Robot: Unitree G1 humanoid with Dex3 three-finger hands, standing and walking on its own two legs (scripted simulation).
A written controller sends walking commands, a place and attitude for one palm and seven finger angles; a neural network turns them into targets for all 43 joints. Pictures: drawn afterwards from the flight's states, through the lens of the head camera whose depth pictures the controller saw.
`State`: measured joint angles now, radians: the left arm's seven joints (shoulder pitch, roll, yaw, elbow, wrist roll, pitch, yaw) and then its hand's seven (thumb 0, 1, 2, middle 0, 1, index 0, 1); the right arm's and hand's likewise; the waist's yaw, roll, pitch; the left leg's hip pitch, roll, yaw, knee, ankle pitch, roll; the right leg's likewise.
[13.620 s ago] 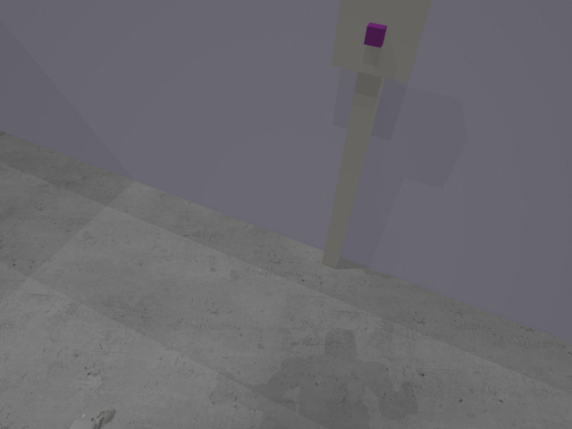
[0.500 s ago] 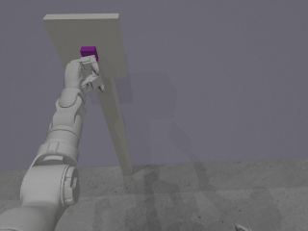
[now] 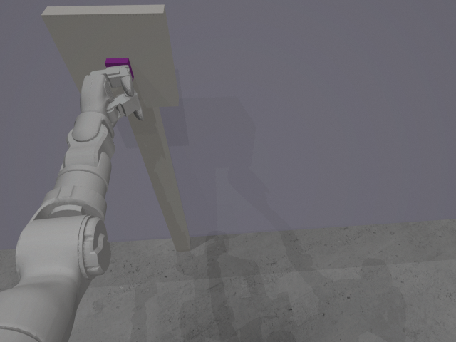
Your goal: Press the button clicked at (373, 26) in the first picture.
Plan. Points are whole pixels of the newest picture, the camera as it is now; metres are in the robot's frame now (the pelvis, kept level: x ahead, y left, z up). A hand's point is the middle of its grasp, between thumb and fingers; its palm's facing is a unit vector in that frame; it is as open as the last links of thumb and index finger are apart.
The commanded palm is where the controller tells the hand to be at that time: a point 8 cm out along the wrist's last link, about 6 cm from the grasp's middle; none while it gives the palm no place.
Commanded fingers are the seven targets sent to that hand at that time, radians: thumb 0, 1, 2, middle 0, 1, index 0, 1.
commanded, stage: press the button with the knuckle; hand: left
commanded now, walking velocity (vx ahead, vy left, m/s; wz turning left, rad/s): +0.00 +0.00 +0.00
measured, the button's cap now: (120, 68) +0.54 +0.18 +0.19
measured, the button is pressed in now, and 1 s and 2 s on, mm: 6 0 0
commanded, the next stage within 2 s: hold the button down briefly in 0.12 s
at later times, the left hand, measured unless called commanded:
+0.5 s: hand (135, 96) +0.50 +0.15 +0.16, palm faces +0.07 -1.00 -0.02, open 3.5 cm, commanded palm +0.49 +0.19 +0.16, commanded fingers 0.00 0.90 0.90 -1.30 -1.50 -1.30 -1.50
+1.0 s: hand (135, 108) +0.47 +0.15 +0.16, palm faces +0.05 -1.00 +0.01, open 3.2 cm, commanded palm +0.43 +0.20 +0.16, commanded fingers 0.00 0.90 0.90 -1.30 -1.50 -1.30 -1.50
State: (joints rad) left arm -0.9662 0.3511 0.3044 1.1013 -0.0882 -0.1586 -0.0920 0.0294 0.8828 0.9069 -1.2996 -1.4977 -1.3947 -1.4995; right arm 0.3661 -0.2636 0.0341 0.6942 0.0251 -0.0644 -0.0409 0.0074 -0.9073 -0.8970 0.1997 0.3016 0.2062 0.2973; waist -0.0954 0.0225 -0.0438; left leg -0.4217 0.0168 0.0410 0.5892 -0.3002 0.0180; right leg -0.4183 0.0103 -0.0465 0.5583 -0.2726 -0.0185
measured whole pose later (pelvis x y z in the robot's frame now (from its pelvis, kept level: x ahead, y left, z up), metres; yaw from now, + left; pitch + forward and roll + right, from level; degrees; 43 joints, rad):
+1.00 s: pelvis +0.00 +0.00 +0.00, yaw -1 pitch +8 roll -1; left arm -0.84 0.32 0.30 0.97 -0.12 -0.17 -0.09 0.02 0.90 0.90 -1.30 -1.50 -1.35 -1.50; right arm 0.39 -0.27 0.03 0.66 0.03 -0.09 -0.02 0.01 -0.91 -0.90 0.20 0.30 0.21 0.30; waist -0.08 0.04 -0.07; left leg -0.44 0.02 0.06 0.62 -0.32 0.02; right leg -0.44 0.02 -0.03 0.59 -0.28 -0.02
